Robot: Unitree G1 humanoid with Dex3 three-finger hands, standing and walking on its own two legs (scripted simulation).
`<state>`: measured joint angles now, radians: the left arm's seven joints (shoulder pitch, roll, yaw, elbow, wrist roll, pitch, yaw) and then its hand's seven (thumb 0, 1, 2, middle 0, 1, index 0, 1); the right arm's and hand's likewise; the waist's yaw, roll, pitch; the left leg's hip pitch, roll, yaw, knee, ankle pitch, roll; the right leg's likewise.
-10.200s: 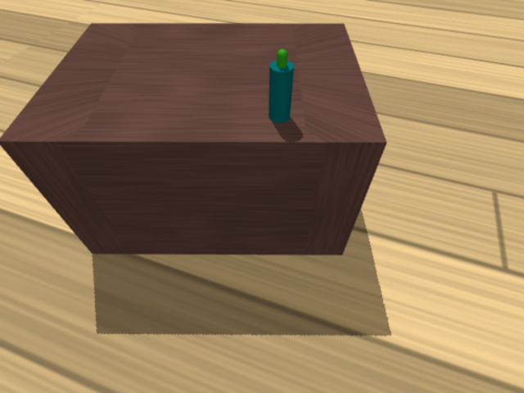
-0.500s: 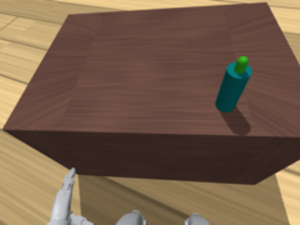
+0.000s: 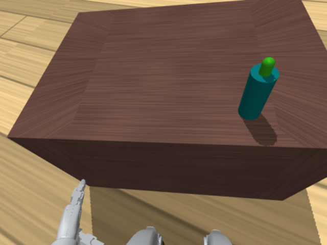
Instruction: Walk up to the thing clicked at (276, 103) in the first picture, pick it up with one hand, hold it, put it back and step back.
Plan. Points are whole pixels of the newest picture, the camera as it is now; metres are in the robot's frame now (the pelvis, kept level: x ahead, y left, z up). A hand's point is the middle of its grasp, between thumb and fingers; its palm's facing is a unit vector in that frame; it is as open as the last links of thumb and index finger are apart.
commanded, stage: go down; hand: right
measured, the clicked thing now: (257, 89) +0.50 -0.19 +0.03
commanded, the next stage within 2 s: approach in 0.80 s
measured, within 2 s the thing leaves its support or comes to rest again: neither
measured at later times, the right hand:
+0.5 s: hand out of the picture +0.42 -0.37 +0.11, palm faces +0.17 +0.98 +0.02, open 17.6 cm
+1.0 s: hand out of the picture +0.41 -0.37 +0.11, palm faces +0.16 +0.99 +0.02, open 17.5 cm
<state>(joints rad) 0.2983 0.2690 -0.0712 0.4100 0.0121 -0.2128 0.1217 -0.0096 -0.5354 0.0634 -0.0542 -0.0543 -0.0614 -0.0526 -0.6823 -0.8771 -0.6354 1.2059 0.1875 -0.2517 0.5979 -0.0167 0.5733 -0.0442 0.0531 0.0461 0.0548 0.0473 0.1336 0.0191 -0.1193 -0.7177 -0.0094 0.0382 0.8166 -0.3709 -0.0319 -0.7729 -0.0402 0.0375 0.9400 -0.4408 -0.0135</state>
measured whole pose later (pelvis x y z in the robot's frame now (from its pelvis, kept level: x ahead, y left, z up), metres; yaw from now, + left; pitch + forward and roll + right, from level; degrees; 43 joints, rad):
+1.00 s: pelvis +0.00 +0.01 -0.01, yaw +0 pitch +17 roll +4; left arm 0.32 0.28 -0.07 0.34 0.01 -0.21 0.11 -0.01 -0.54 0.06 -0.05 -0.05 -0.06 -0.05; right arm -0.69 -0.91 -0.65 1.22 0.18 -0.23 0.62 -0.02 0.56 -0.04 0.05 0.04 0.06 0.05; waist 0.14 0.02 -0.12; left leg -0.76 -0.01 0.04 0.86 -0.39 -0.02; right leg -0.81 -0.04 0.05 0.97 -0.45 0.00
